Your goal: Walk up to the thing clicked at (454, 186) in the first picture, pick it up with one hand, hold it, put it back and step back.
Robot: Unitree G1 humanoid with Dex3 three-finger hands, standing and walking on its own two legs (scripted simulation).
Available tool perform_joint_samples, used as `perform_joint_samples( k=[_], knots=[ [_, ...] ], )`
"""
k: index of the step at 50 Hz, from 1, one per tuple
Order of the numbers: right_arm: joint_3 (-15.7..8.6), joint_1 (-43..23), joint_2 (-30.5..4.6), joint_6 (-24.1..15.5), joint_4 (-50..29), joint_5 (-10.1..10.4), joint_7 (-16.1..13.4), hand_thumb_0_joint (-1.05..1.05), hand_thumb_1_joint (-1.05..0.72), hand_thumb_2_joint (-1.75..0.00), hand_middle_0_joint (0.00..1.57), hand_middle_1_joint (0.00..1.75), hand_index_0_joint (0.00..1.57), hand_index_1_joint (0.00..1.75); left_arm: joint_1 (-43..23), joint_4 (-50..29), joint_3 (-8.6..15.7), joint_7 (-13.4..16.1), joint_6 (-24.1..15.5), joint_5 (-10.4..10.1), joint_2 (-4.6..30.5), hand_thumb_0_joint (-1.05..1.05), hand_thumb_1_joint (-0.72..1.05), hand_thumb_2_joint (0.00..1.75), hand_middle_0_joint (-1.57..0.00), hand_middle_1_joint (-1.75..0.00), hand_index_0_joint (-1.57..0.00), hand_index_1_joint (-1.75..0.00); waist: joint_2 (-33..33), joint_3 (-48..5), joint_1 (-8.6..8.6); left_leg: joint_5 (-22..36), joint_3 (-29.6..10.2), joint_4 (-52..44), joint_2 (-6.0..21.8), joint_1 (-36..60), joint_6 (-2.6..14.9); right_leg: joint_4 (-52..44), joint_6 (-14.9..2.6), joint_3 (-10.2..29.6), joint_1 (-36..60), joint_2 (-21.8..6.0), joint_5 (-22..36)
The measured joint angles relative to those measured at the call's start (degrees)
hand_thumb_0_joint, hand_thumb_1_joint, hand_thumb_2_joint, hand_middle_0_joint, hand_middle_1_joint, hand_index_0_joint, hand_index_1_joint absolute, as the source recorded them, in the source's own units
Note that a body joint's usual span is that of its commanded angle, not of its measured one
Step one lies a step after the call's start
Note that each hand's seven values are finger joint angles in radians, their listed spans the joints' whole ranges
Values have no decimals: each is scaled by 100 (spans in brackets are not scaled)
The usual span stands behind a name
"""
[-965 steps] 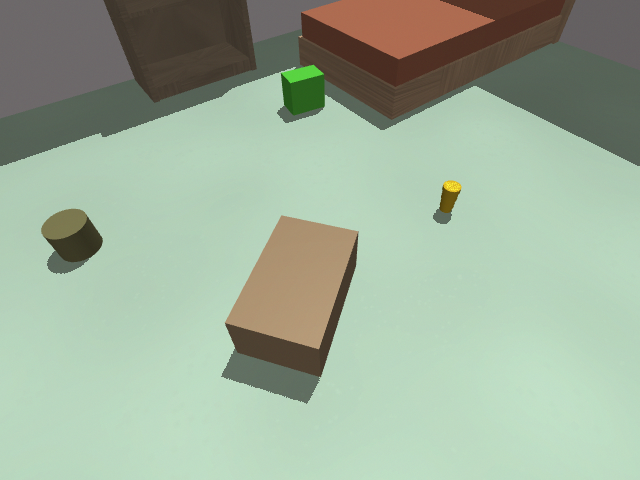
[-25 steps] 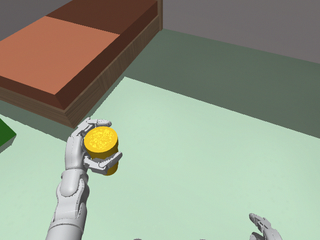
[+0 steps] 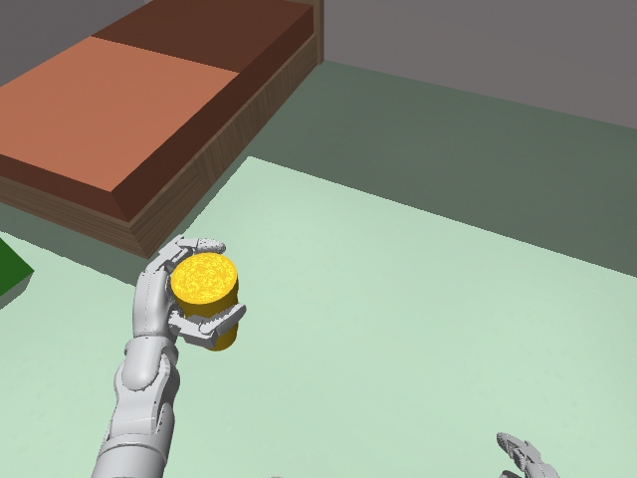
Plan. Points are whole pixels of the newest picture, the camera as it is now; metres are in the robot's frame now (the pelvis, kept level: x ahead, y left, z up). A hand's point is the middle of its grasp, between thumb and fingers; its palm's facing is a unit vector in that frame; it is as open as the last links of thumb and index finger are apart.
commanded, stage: hold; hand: left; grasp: from the side
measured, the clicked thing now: (212, 308) +0.33 +0.17 +0.02
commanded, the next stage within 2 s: crouch in 0.36 s
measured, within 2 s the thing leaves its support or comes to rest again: neither
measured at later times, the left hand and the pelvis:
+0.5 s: hand (209, 296) +0.33 +0.17 +0.05, palm faces +0.09 -1.00 -0.01, open 10.1 cm; pelvis +0.00 +0.00 +0.00, yaw +0 degrees
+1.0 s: hand (229, 336) +0.35 +0.18 -0.11, palm faces +0.12 -0.99 +0.02, open 10.1 cm; pelvis -0.02 +0.00 -0.10, yaw +0 degrees
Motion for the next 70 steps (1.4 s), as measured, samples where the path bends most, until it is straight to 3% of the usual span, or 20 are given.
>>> perform_joint_samples(
  k=[29, 35, 43, 52, 57, 63, 70],
  knots=[
    [0, -14, -12, -51, 11, -21, 14, 1, -90, -90, 20, 30, 20, 30, 23, 45, -37, 23, -53, 48, -2, 3, -33, 106, -79, -102, -68, -99, -10, -11, -15, 33, -14, 9, 3, -67, -14, 29, -16, -8, -73, 5, 17],
    [-32, -88, -15, -87, 32, -63, 78, 1, -89, -90, 20, 30, 20, 30, -94, 379, 106, 123, -294, 34, -121, 3, -33, 106, -79, -102, -68, -99, -73, -10, -45, -21, -29, 234, -6, -397, -13, 270, -21, -13, -407, -7, -49],
    [-86, -233, -59, -169, 23, -189, 213, 1, -88, -90, 20, 30, 20, 30, -588, 1238, 327, -29, -1062, 135, 18, 3, -33, 105, -79, -103, -67, -99, -178, -125, -158, -320, -93, 1260, -8, -1761, -22, 1306, -45, -35, -1764, -27, -360],
    [-59, -289, -227, -203, 22, -320, 345, 1, -89, -90, 20, 30, 20, 30, -1243, 2192, 673, -327, -2043, 68, 251, 3, -34, 106, -79, -103, -67, -100, -149, -815, -325, -1102, -213, 3509, -2, -4374, -40, 3507, -28, -52, -4353, -49, -1115],
    [-5, -433, -243, -97, 39, -376, 390, 1, -89, -90, 20, 30, 20, 30, -1554, 2427, 817, -535, -2181, 140, 450, 3, -34, 106, -79, -103, -67, -99, -96, -946, -344, -1423, -240, 4580, -9, -5547, -29, 4573, -44, -24, -5538, -60, -1418],
    [48, -602, -198, -32, 122, -432, 460, 1, -90, -91, 20, 30, 20, 30, -1940, 2674, 1140, -474, -2231, 8, 460, 3, -34, 106, -79, -103, -67, -99, -49, -943, -302, -1580, -268, 5495, -45, -6601, -18, 5497, -49, 1, -6598, -93, -1580],
    [107, -765, -187, -40, 236, -580, 573, 0, -91, -91, 20, 30, 20, 30, -2493, 3384, 1297, -573, -2437, 261, 737, 3, -34, 106, -79, -103, -67, -99, -134, -845, -417, -1623, -333, 6476, -76, -7691, -38, 6466, -72, 1, -7684, -108, -1613]
  ],
)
